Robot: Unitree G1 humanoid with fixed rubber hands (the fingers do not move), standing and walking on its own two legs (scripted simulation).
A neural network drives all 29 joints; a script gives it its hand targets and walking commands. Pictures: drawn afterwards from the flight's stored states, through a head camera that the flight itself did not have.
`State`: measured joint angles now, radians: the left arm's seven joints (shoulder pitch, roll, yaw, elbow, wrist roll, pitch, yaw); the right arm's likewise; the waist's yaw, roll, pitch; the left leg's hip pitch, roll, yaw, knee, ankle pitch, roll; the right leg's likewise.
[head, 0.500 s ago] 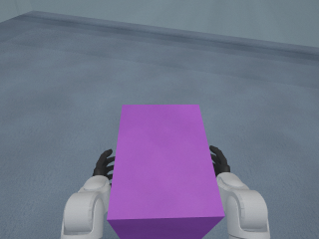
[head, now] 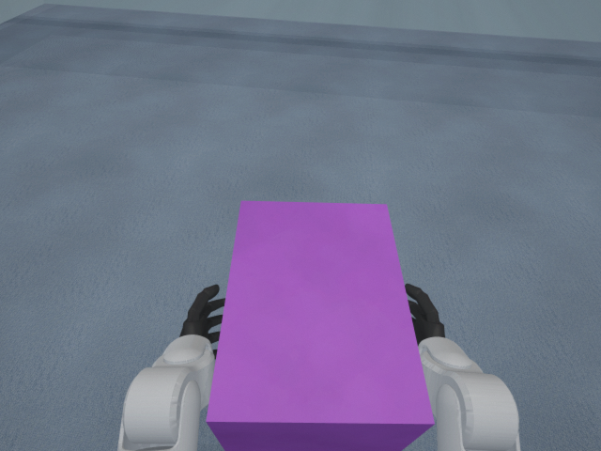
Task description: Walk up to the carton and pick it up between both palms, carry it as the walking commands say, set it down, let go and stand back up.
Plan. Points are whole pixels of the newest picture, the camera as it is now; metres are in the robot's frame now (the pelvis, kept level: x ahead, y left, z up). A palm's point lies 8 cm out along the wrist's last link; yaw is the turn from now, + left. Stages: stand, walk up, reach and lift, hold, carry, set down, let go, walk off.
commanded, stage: carry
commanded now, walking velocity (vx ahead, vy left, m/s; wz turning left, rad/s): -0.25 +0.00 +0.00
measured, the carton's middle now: (309, 347) +0.26 -0.01 +0.02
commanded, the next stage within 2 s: none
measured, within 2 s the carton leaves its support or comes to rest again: neither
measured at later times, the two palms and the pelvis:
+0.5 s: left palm out of the picture +0.03 +0.11 +0.07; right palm out of the picture +0.02 -0.16 +0.07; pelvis -0.21 -0.02 +0.00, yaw +0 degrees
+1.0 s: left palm out of the picture -0.17 +0.10 +0.07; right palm out of the picture -0.18 -0.17 +0.07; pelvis -0.43 -0.03 +0.00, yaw +1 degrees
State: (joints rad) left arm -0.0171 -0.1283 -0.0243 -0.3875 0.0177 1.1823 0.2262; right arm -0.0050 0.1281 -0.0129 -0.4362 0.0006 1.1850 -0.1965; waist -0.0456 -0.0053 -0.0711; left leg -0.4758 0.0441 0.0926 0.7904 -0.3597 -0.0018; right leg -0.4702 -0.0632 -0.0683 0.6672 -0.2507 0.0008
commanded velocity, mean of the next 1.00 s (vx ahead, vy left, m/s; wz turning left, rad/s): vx -0.25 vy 0.00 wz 0.00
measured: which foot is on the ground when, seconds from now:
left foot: up 0.00-0.00, down 0.02-0.30, up 0.32-0.56, down 0.58-0.88, up 0.90-1.00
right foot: down 0.00-0.04, up 0.06-0.26, down 0.28-0.60, up 0.62-0.84, down 0.86-1.00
